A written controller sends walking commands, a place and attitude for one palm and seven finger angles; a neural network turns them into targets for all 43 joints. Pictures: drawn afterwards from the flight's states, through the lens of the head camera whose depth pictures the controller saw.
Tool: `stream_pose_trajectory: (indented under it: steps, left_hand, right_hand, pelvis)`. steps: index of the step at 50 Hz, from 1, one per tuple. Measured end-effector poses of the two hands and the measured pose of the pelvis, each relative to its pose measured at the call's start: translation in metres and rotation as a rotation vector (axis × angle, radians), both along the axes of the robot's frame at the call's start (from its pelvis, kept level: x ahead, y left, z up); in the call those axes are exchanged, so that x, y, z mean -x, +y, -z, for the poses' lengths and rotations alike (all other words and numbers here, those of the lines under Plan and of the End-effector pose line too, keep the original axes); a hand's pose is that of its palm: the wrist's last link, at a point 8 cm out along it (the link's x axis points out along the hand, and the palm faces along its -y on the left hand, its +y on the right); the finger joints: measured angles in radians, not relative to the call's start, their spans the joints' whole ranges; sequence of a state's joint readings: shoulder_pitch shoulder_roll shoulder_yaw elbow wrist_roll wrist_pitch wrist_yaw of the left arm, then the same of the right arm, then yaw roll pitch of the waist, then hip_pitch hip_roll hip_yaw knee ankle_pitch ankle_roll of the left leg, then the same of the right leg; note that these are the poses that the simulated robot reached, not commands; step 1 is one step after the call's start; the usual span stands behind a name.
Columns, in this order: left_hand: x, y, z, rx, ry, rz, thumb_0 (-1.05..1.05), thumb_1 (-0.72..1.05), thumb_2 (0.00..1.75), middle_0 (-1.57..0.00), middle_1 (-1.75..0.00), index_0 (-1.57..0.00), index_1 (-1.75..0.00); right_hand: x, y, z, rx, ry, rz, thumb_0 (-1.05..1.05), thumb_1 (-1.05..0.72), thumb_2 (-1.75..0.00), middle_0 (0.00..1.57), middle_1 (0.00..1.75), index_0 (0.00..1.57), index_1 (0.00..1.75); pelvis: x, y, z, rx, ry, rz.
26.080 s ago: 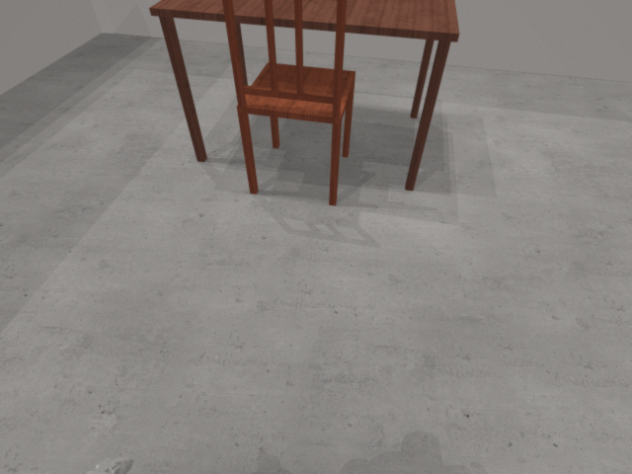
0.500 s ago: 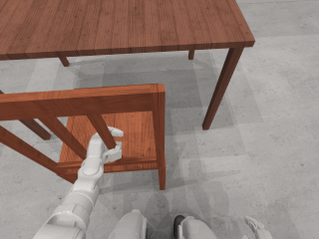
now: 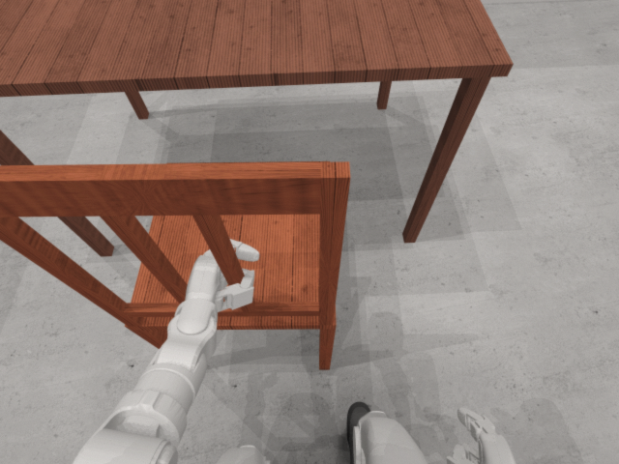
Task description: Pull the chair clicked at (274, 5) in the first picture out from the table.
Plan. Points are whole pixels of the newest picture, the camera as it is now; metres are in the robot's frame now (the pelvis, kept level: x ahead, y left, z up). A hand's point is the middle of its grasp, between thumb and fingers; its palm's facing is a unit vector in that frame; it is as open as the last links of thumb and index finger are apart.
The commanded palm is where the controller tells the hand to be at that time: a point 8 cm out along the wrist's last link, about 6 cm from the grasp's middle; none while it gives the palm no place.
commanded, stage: step backward, pulling the chair out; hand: left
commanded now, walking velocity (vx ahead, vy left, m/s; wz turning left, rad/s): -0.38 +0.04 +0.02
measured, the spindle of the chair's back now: (163, 270) +0.38 +0.21 -0.04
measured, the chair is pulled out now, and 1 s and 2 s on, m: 0.23 0.28 0.38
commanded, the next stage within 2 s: none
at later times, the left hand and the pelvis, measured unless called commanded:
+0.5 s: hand (240, 310) +0.32 +0.10 -0.06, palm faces -0.11 -0.98 -0.16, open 5.4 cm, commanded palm +0.30 +0.15 -0.05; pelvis -0.04 +0.01 +0.00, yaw -1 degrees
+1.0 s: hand (238, 322) +0.30 +0.10 -0.06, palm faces -0.12 -0.98 -0.15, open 5.4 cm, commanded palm +0.30 +0.15 -0.05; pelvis -0.03 +0.01 +0.01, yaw +0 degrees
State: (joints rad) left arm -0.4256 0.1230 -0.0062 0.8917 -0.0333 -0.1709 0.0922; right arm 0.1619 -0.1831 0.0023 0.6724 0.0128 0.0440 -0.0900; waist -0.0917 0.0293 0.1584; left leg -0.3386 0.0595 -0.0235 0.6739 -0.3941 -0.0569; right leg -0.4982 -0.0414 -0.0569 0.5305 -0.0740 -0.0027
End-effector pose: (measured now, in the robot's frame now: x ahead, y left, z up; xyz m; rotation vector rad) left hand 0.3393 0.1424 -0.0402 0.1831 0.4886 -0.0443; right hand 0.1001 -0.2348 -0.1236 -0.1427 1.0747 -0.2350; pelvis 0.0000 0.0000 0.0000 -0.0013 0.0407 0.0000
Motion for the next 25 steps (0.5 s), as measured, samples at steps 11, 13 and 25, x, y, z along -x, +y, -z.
stream_pose_trajectory:
  steps: [11, 13, 25]
  left_hand:
    - [0.022, 0.006, 0.000, 0.002, 0.000, 0.017, 0.07, 0.68, 0.79, -0.32, -1.24, -0.50, -1.45]
    - [0.023, 0.006, 0.000, 0.000, 0.000, 0.010, 0.07, 0.68, 0.80, -0.32, -1.24, -0.50, -1.45]
    - [0.034, 0.008, 0.000, 0.008, -0.001, 0.024, 0.07, 0.68, 0.79, -0.30, -1.25, -0.50, -1.45]
  right_hand:
    - [0.054, -0.020, -0.006, 0.074, 0.101, 0.039, 0.01, -0.90, -0.90, 0.20, 0.30, 0.20, 0.30]
    - [0.057, -0.023, -0.005, 0.068, 0.107, 0.038, 0.01, -0.90, -0.90, 0.20, 0.30, 0.20, 0.30]
    - [0.060, -0.025, -0.017, 0.116, 0.035, 0.046, 0.01, -0.90, -0.90, 0.20, 0.30, 0.20, 0.30]
  pelvis:
    - [0.007, 0.005, -0.004, -0.005, -0.005, 0.017]
    - [0.010, 0.001, -0.004, 0.003, -0.009, 0.012]
    - [0.035, 0.013, -0.004, -0.010, -0.004, 0.020]
